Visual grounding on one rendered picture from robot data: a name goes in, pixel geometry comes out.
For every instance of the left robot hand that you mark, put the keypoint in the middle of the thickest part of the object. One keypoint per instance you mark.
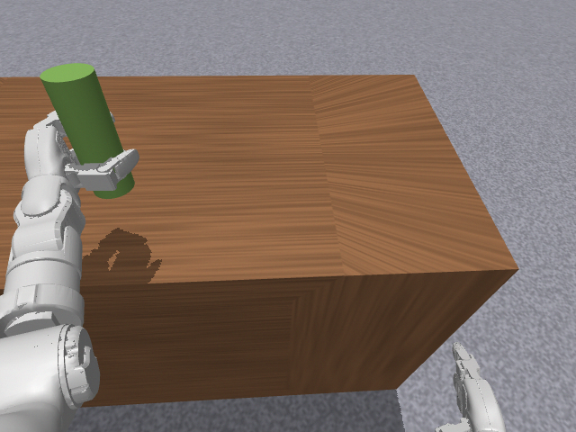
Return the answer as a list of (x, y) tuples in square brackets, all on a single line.
[(46, 153)]

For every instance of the can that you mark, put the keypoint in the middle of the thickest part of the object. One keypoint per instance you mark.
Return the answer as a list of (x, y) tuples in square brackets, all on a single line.
[(79, 102)]

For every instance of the left robot arm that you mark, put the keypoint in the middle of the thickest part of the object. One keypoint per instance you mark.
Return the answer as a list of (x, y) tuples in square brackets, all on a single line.
[(47, 364)]

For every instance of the right robot hand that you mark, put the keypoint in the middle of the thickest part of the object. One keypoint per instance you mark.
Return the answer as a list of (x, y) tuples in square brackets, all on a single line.
[(475, 397)]

